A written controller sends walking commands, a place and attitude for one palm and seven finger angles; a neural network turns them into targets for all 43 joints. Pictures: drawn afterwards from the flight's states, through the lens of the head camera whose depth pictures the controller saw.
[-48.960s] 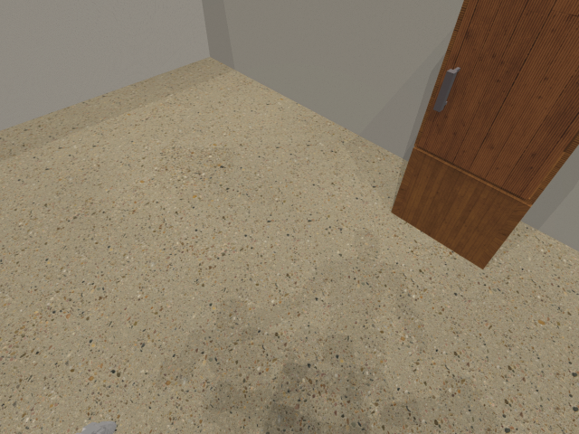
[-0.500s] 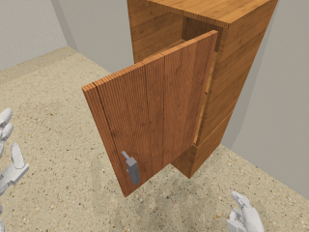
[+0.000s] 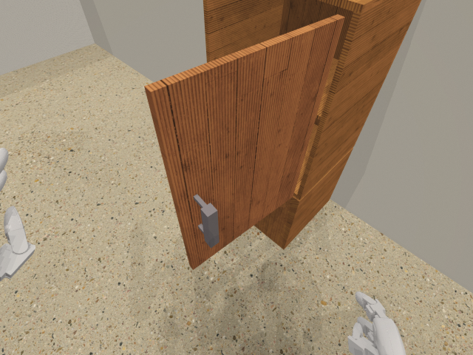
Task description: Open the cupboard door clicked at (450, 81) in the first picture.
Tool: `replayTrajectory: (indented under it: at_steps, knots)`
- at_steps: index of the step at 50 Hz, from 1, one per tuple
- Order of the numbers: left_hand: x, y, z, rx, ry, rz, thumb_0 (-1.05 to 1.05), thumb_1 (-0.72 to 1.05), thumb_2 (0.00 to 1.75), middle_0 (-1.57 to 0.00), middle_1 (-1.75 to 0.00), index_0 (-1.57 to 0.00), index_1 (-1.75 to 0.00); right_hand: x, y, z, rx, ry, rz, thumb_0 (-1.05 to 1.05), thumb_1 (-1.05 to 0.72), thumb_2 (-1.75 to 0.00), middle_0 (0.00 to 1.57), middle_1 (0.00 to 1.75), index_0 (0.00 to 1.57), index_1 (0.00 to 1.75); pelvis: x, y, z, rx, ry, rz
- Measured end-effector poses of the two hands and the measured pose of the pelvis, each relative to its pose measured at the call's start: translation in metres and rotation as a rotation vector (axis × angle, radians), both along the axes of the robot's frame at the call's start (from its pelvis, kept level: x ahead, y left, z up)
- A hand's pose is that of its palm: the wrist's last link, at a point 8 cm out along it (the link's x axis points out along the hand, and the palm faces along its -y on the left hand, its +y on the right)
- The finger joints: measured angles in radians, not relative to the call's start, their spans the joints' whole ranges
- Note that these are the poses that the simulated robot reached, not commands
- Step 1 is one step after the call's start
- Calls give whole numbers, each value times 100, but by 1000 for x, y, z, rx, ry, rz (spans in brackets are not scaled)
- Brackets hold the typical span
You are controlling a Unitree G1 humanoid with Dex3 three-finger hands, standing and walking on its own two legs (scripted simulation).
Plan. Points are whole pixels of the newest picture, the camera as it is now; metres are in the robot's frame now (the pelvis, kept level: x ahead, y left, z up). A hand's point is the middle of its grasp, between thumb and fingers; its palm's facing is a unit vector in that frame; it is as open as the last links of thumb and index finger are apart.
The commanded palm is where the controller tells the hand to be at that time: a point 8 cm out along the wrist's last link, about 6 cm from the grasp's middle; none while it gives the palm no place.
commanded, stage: step back with the hand held close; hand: left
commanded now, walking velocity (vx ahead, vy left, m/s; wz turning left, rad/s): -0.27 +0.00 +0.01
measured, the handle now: (205, 220) +0.40 +0.10 -0.07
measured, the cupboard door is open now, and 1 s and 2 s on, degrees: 83 83 83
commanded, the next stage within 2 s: stop stepping back and stand still in 0.82 s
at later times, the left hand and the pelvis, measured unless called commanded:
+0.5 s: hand out of the picture +0.15 +0.27 +0.17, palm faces +0.45 -0.72 -0.52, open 7.4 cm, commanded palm +0.08 +0.30 +0.19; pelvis -0.04 +0.00 +0.00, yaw +3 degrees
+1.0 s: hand out of the picture +0.06 +0.20 +0.17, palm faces +0.26 -0.81 -0.52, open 7.4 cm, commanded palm +0.00 +0.24 +0.19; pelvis -0.16 -0.05 +0.01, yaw -3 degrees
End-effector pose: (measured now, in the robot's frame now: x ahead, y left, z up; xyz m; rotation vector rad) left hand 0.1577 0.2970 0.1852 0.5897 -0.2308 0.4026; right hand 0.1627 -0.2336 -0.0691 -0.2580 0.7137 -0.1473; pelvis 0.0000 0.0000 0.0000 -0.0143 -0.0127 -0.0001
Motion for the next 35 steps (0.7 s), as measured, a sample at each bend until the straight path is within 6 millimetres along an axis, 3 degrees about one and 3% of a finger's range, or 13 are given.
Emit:
replayTrajectory:
  at_steps: [11,20,27,30,35]
  knots:
    - [-22,-1,5,40,-70,9,1,88,90,-22,-30,-21,-30,-24,-6,-9,-9,15,17,1,-90,-90,21,30,20,30,-19,-7,-7,0,-9,17]
    - [-29,1,1,34,-50,-54,1,88,90,-22,-30,-21,-30,-44,-10,-3,-46,38,-21,1,-90,-90,21,30,20,30,-38,0,-6,-18,8,27]
    - [-56,10,9,36,-49,36,1,88,90,-22,-30,-22,-30,-49,-1,-1,-43,54,35,1,-90,-90,20,30,20,30,-41,-9,3,-37,73,46]
    - [-61,1,2,-27,-30,55,1,89,90,-21,-30,-21,-30,-48,1,-4,-13,53,70,1,-90,-90,21,30,20,30,-52,-16,5,-19,110,7]
    - [-58,-40,-2,-17,-3,-85,1,89,90,-21,-30,-21,-30,-57,-7,-11,48,14,73,1,-90,-90,21,30,20,30,-92,-32,0,-16,96,-43]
